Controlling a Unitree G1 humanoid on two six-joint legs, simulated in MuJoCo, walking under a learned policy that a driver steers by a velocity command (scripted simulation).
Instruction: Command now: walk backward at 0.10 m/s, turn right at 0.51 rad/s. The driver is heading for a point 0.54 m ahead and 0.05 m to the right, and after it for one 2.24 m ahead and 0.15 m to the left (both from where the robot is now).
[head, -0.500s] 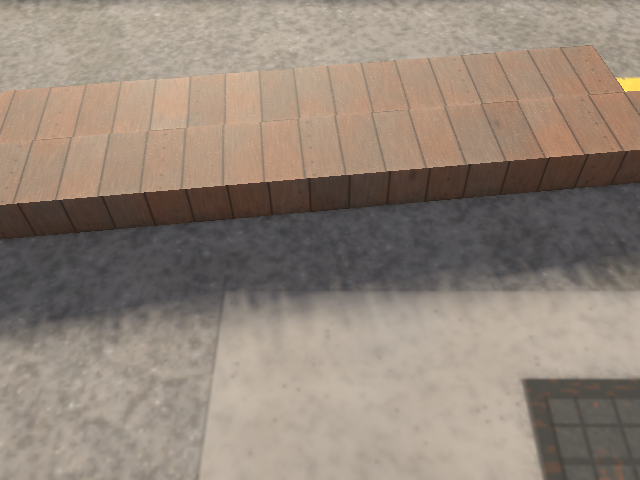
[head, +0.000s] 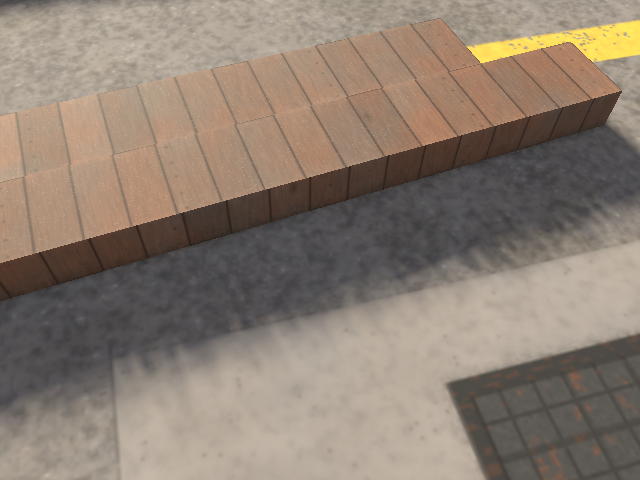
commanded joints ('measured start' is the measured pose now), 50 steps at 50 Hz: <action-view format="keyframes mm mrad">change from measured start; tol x32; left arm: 1 85 57 8 -58 3 8 -7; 43 -234 28 -33 -158 0 -116 -2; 50 165 227 8 -89 29 -143 56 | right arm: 1 -29 -142 -40 -60 -1 11 3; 50 325 -50 -63 -25 36 -38 25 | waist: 1 24 168 -161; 6 17 -313 -113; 29 -92 309 -40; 50 34 -179 -392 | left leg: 1 43 265 -98 2 603 142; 6 -319 63 11 437 -487 -44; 26 64 -54 -165 8 -30 -28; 30 243 341 -964 -352 -599 188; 47 118 38 -520 27 698 43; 49 -60 -60 -467 359 370 -11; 50 -216 -167 -353 622 -447 -11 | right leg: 1 162 -5 -16 -91 -9 -26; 5 361 -16 53 -338 -61 -97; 7 360 -344 750 -681 -369 -331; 39 -195 -7 35 -15 91 28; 47 221 85 50 -339 215 -25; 50 775 -437 434 -301 926 -138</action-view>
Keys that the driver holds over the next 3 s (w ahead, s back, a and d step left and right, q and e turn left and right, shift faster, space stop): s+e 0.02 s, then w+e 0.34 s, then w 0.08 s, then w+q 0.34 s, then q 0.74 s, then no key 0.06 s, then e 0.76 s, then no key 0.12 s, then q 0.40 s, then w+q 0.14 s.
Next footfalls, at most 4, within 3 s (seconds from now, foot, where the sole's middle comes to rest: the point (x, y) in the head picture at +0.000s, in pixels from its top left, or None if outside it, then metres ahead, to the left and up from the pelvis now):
0.10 right None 0.09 -0.10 -0.78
0.54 left None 0.21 0.07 -0.78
0.98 right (407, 479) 0.44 -0.16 -0.78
1.46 left None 0.38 0.05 -0.78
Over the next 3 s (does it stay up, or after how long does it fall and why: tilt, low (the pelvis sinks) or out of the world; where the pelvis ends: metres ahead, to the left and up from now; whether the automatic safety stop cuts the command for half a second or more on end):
stays up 0.31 -0.01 -0.01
